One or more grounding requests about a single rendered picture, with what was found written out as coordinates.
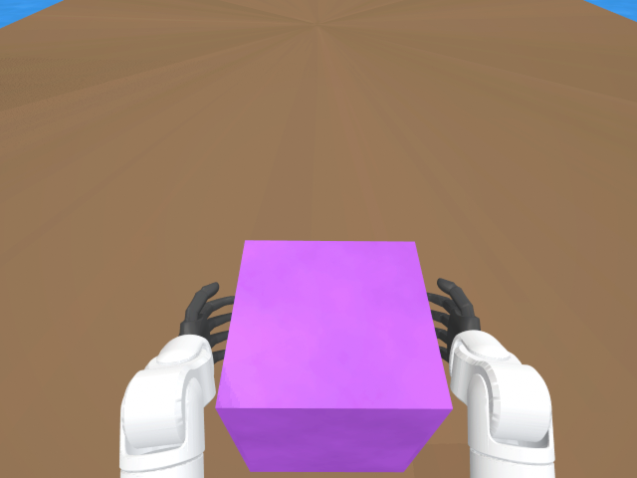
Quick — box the right robot hand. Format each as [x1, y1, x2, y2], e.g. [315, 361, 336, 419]
[427, 278, 481, 362]

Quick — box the left robot forearm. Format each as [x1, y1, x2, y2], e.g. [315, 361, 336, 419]
[119, 335, 216, 478]

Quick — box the carton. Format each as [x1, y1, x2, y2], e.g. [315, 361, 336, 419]
[215, 240, 453, 472]

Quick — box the right robot forearm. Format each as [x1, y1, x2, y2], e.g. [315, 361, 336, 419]
[449, 331, 555, 478]

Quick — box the left robot hand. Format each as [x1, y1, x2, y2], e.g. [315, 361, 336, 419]
[179, 282, 235, 363]

